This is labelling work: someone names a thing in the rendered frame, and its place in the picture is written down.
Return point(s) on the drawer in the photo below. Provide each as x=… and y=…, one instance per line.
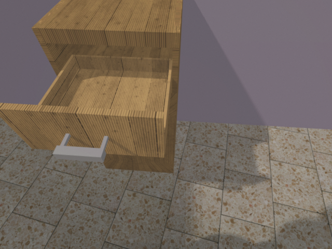
x=124, y=98

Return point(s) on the handle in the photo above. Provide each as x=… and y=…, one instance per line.
x=80, y=153

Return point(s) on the cabinet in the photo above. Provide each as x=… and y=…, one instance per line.
x=118, y=28

